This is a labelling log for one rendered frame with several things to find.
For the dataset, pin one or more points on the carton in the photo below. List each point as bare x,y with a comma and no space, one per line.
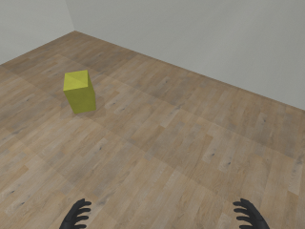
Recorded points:
79,91

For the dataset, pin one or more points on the robot left hand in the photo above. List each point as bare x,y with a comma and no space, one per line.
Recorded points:
72,216

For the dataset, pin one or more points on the robot right hand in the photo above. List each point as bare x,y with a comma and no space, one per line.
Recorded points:
254,217

